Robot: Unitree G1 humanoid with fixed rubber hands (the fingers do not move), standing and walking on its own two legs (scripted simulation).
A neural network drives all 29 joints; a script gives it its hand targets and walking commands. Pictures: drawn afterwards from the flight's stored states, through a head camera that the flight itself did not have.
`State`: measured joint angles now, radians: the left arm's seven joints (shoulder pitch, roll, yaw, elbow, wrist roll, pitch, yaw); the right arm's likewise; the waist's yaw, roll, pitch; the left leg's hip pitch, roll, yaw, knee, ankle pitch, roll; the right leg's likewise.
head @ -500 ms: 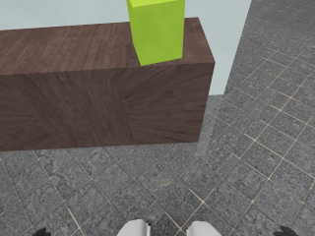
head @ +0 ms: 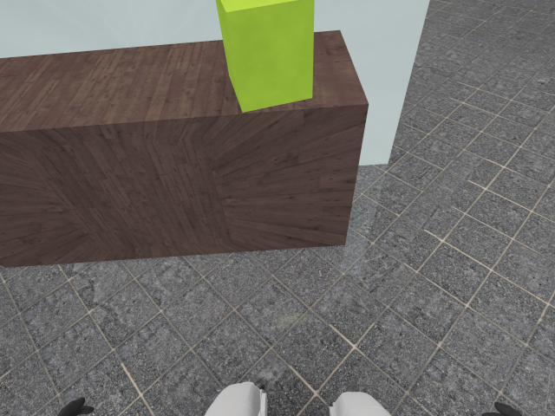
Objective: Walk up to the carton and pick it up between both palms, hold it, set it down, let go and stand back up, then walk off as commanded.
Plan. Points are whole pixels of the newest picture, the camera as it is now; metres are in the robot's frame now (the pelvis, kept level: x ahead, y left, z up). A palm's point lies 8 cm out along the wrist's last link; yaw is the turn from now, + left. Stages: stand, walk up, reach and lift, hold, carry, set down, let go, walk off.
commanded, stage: walk off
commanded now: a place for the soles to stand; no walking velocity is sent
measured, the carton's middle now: (264, 43) +0.97 +0.06 +0.08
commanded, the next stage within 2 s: stand in 0.34 s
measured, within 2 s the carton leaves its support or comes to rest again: neither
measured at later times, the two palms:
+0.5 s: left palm out of the picture +0.08 +0.33 -0.07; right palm out of the picture +0.06 -0.31 -0.10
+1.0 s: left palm out of the picture +0.12 +0.30 -0.06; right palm out of the picture +0.09 -0.34 -0.10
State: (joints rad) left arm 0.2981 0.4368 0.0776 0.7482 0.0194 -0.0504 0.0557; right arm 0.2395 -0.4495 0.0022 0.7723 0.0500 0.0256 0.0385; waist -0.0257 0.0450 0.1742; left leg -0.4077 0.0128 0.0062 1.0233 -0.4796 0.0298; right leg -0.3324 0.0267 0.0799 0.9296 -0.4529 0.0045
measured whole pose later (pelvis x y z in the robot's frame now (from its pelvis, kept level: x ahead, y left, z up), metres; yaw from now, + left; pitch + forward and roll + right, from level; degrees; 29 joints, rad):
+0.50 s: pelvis -0.01 +0.01 +0.00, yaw +0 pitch -7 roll +0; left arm 0.27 0.42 0.08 0.75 0.02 -0.04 0.04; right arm 0.24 -0.45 0.00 0.84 0.05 0.00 0.03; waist -0.03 0.04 0.17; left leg -0.39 0.01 0.01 0.92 -0.40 0.02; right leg -0.35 0.01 0.08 0.92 -0.45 0.00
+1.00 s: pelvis +0.01 -0.02 +0.01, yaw +0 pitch -5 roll +1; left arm 0.24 0.39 0.08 0.75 0.02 -0.04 0.03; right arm 0.18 -0.45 0.00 0.88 0.05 -0.01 0.02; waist -0.03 0.01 0.15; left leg -0.37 0.01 0.01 0.85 -0.39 0.00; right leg -0.35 0.01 0.08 0.89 -0.45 0.00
